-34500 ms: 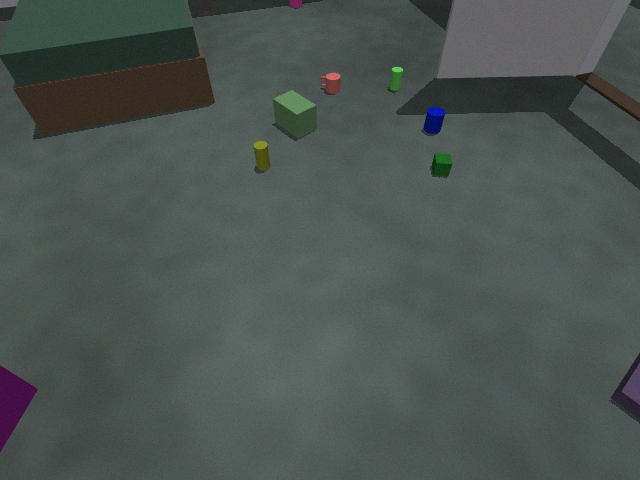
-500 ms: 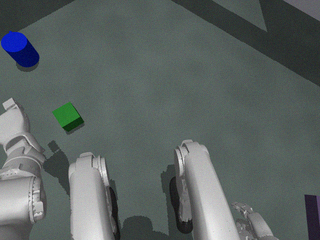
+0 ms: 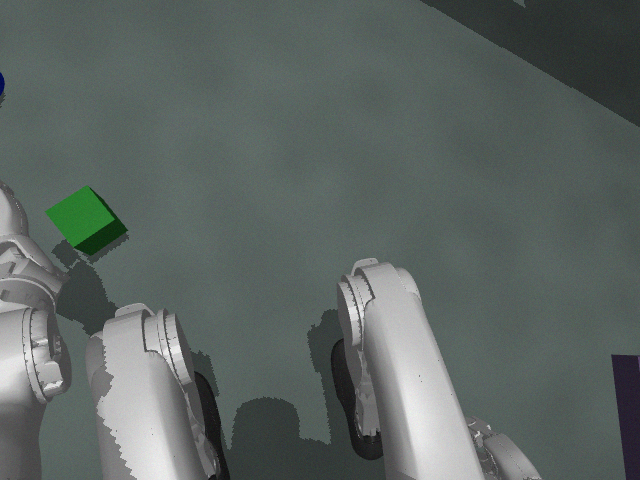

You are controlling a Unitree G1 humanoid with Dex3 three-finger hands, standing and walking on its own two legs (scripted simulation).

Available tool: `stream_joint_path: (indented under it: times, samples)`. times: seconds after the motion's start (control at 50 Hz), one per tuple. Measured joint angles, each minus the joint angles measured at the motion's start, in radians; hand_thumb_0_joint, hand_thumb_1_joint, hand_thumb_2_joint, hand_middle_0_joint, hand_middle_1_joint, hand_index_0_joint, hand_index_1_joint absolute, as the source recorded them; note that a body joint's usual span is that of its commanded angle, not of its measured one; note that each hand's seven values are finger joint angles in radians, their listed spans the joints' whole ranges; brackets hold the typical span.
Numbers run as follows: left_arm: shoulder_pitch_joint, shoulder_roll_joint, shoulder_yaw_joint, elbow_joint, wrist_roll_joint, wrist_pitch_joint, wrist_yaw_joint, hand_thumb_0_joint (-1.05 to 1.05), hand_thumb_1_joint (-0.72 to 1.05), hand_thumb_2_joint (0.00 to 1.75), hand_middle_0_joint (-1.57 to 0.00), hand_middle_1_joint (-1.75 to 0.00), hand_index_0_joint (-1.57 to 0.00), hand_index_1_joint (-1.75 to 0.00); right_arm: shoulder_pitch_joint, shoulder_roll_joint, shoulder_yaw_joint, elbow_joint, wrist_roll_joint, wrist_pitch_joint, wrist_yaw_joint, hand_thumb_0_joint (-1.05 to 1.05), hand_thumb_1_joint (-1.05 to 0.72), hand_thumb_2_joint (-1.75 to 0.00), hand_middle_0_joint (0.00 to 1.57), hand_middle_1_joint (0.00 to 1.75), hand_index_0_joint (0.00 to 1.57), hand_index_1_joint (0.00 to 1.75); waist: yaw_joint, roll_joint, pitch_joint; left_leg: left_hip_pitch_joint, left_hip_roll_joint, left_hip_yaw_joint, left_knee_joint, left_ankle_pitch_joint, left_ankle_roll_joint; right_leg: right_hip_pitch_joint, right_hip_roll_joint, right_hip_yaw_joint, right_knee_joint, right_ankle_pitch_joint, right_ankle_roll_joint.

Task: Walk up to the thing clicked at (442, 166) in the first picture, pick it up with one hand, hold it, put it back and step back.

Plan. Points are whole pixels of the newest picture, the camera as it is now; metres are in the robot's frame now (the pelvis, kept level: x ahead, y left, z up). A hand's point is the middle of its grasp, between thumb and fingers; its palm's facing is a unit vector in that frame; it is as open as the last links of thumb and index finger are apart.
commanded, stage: rise first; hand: left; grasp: from above
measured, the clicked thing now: (89, 221) +0.50 +0.28 -0.31
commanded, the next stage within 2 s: none
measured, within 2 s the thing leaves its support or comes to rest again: neither
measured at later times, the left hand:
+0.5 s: hand (38, 234) +0.45 +0.31 -0.19, palm faces -0.31 -0.28 -0.91, open 13.9 cm
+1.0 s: hand (37, 229) +0.46 +0.31 -0.20, palm faces -0.31 -0.27 -0.91, open 14.0 cm
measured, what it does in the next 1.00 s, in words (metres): stands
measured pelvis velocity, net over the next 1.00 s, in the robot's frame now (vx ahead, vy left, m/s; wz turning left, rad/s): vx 0.01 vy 0.00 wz -0.06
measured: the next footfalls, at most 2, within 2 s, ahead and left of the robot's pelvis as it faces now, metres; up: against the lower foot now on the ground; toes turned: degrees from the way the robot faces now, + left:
none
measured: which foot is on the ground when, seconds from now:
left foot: down 0.00-1.00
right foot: down 0.00-1.00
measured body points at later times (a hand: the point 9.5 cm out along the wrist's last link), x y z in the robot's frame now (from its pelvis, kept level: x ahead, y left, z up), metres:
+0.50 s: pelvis +0.01 +0.00 -0.02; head +0.25 +0.04 +0.36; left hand +0.46 +0.32 -0.14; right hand +0.04 -0.26 -0.14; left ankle +0.09 +0.14 -0.31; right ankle +0.10 -0.13 -0.31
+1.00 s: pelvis +0.01 +0.00 -0.03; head +0.25 +0.05 +0.35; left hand +0.47 +0.32 -0.15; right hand +0.03 -0.26 -0.13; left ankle +0.09 +0.14 -0.31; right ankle +0.10 -0.13 -0.31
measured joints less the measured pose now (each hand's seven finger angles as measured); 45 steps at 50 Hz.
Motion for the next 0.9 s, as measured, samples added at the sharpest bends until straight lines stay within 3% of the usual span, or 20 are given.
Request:
stream_joint_path:
  times: [0.28, 0.7, 0.9]
  samples:
    - [-0.033, 0.045, 0.039, 0.022, 0.023, -0.024, 0.002, 0.00, -0.53, 0.97, -0.11, -1.07, -0.12, -1.05, -0.014, -0.022, 0.010, -0.014, -0.010, 0.007, 0.033, 0.00, -0.92, -0.90, 0.20, 0.30, 0.20, 0.30, -0.010, -0.007, 0.035, -0.032, 0.003, -0.033, 0.066, -0.026, -0.014, -0.035, 0.013, -0.020, 0.056, -0.012, -0.005]
    - [-0.029, 0.071, 0.023, 0.002, 0.030, -0.023, 0.001, 0.00, -0.52, 0.96, -0.11, -1.06, -0.12, -1.04, 0.000, -0.024, 0.032, -0.037, -0.005, 0.024, 0.060, 0.00, -0.92, -0.90, 0.20, 0.30, 0.20, 0.30, -0.029, -0.024, 0.057, -0.047, 0.003, -0.049, 0.098, -0.039, -0.007, -0.034, 0.020, -0.030, 0.066, -0.020, 0.006]
    - [-0.047, 0.109, 0.037, 0.037, 0.034, -0.029, 0.000, 0.00, -0.54, 0.97, -0.14, -1.01, -0.13, -1.02, -0.003, -0.036, 0.052, -0.047, -0.014, 0.019, 0.067, 0.00, -0.93, -0.90, 0.20, 0.30, 0.20, 0.30, -0.045, -0.025, 0.073, -0.055, 0.002, -0.060, 0.109, -0.031, -0.006, -0.039, 0.024, -0.037, 0.071, -0.008, 0.010]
